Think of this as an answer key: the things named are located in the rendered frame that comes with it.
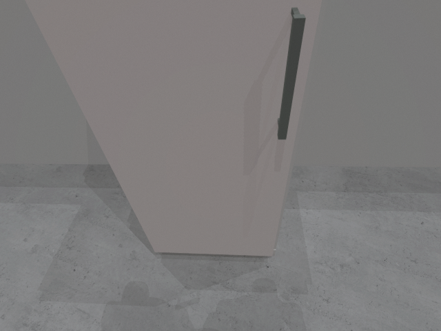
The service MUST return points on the handle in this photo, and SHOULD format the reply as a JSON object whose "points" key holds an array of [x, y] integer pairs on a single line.
{"points": [[295, 42]]}

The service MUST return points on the fridge door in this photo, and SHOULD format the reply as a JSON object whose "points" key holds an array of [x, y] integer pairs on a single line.
{"points": [[184, 97]]}

